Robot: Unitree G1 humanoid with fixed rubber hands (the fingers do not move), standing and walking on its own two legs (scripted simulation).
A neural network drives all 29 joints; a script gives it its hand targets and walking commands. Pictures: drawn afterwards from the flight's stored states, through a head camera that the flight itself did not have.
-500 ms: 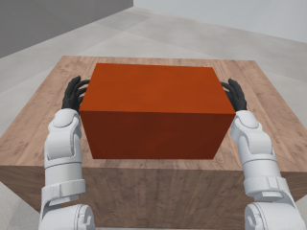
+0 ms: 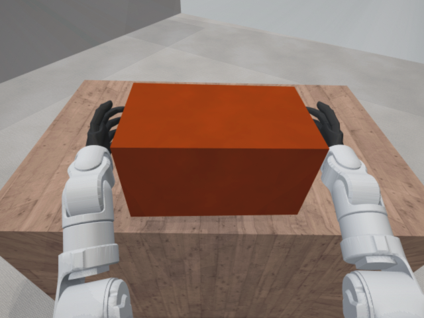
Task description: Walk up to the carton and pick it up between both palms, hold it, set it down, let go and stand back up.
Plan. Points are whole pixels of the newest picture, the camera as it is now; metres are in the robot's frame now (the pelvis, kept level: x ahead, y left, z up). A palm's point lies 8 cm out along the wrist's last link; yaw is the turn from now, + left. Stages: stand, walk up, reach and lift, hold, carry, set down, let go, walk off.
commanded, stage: hold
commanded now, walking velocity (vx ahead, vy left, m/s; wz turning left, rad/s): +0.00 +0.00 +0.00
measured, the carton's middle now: (215, 149) +0.39 +0.00 +0.14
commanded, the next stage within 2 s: none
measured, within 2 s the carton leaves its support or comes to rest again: neither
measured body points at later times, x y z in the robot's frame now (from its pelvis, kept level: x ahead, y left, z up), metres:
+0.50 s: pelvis +0.00 +0.00 +0.00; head -0.04 +0.01 +0.45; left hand +0.36 +0.20 +0.19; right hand +0.37 -0.21 +0.18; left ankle +0.01 +0.12 -0.75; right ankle +0.03 -0.12 -0.75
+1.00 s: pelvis +0.00 +0.00 +0.00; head -0.04 +0.01 +0.45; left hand +0.36 +0.21 +0.19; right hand +0.37 -0.20 +0.18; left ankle +0.01 +0.12 -0.75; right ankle +0.03 -0.12 -0.75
